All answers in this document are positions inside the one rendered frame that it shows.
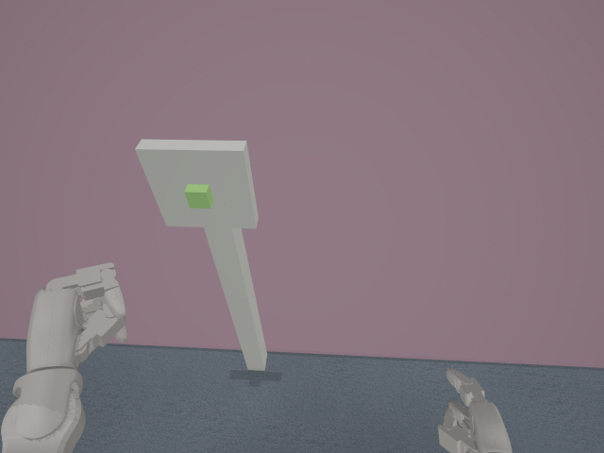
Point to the robot left forearm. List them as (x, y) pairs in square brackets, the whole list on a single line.
[(48, 416)]

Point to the button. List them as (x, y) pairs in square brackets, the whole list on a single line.
[(199, 196)]

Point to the panel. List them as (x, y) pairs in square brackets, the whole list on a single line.
[(169, 166)]

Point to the left robot hand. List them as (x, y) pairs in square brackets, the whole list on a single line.
[(57, 316)]

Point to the right robot hand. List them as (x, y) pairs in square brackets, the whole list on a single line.
[(482, 431)]

